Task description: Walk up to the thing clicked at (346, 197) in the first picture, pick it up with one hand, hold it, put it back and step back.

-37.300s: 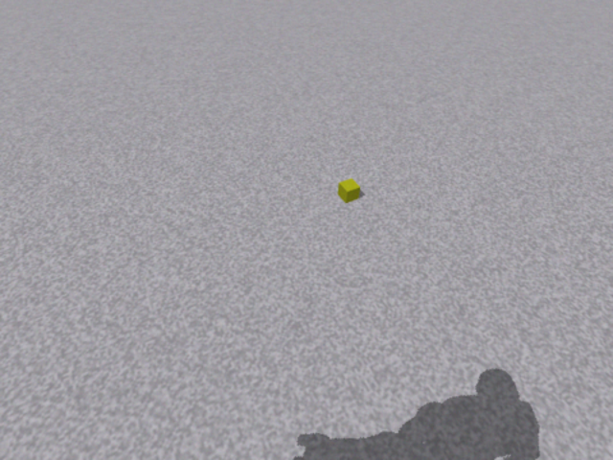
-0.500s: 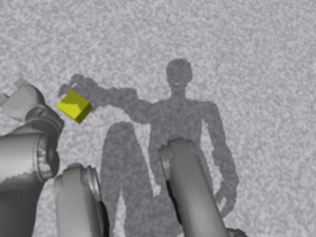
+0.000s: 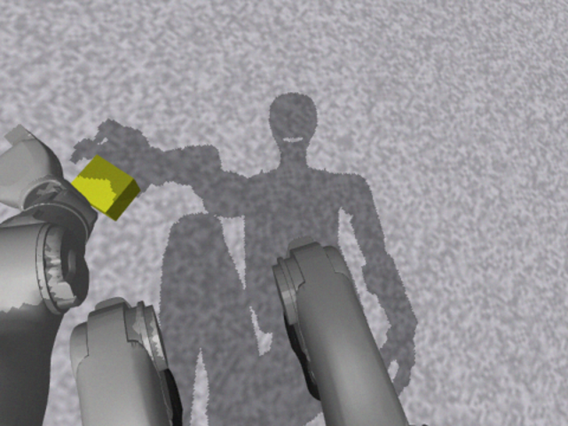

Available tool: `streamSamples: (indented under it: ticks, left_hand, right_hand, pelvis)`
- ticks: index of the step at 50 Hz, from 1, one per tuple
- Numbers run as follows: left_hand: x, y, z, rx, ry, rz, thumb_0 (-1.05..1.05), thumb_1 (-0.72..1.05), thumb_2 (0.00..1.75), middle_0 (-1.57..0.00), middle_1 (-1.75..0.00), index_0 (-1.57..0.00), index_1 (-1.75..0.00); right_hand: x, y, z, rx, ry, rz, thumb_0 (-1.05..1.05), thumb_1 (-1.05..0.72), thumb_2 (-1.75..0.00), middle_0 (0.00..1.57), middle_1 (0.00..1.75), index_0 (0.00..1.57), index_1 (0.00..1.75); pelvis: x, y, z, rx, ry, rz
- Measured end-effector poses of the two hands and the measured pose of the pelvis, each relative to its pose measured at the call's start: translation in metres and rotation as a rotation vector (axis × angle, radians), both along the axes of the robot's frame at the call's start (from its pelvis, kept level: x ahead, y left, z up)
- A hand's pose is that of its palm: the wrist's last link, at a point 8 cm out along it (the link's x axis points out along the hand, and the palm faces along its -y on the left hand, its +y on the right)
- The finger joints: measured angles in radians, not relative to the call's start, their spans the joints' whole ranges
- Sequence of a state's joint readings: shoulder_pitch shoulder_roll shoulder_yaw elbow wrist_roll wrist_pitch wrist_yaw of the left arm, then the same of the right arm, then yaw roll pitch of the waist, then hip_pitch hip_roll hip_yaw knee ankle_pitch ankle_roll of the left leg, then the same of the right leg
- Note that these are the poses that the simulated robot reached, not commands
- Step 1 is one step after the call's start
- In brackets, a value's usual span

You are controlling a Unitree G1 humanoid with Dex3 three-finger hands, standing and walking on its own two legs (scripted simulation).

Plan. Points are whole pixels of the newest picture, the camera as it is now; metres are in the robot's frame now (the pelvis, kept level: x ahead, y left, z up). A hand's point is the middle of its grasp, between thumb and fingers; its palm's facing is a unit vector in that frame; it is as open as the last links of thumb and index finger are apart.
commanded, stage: rise first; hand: left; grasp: from above
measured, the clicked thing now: (106, 189) +0.53 +0.16 -0.30
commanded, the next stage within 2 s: approach in 1.30 s
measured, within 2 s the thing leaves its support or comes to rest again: neither
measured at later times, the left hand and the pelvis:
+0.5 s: hand (66, 192) +0.49 +0.19 -0.17, palm faces -0.34 -0.27 -0.90, open 12.9 cm; pelvis +0.00 +0.00 +0.00, yaw -1 degrees
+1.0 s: hand (73, 197) +0.48 +0.18 -0.17, palm faces -0.35 -0.26 -0.90, open 11.9 cm; pelvis +0.00 +0.00 +0.00, yaw +0 degrees
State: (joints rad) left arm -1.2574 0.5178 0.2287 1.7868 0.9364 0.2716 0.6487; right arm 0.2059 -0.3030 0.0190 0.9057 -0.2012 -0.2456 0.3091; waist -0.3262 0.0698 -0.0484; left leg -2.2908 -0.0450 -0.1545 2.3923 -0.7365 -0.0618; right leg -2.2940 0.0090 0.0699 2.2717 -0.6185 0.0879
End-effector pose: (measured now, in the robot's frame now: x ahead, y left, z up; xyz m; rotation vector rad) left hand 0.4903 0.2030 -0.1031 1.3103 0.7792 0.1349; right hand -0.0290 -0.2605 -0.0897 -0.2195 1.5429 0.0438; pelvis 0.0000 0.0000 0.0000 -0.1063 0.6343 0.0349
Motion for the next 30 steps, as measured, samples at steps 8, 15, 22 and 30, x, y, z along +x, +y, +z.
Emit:
streamSamples:
  ticks: [8, 15, 22, 30]
  left_hand:
    - [0.002, -0.002, -0.004, -0.001, -0.002, -0.017, 0.00, -0.46, 0.94, -0.22, -0.89, -0.20, -0.92]
    - [0.004, -0.006, -0.006, -0.001, -0.005, -0.036, 0.00, -0.42, 0.90, -0.26, -0.84, -0.24, -0.87]
    - [0.005, -0.010, -0.008, -0.004, -0.006, -0.052, 0.00, -0.36, 0.86, -0.31, -0.79, -0.29, -0.82]
    - [0.002, -0.015, -0.012, -0.005, -0.003, -0.072, 0.00, -0.31, 0.82, -0.36, -0.74, -0.34, -0.77]
  right_hand:
    - [-0.007, 0.004, 0.003, 0.002, 0.017, -0.014, 0.01, -0.90, -0.90, 0.20, 0.30, 0.20, 0.30]
    - [-0.010, 0.008, 0.004, 0.013, 0.025, -0.021, 0.00, -0.90, -0.90, 0.20, 0.30, 0.20, 0.30]
    - [-0.011, 0.009, 0.004, 0.021, 0.025, -0.021, 0.00, -0.90, -0.90, 0.20, 0.30, 0.20, 0.30]
    - [-0.013, 0.007, 0.005, 0.021, 0.030, -0.022, 0.00, -0.90, -0.90, 0.20, 0.30, 0.20, 0.30]
  pelvis:
    - [0.000, 0.003, -0.001, -0.009, -0.002, -0.002]
    - [0.001, 0.004, -0.002, -0.014, 0.000, -0.003]
    - [0.000, 0.003, -0.003, -0.017, -0.005, -0.003]
    - [0.000, 0.003, -0.004, -0.016, -0.006, -0.004]
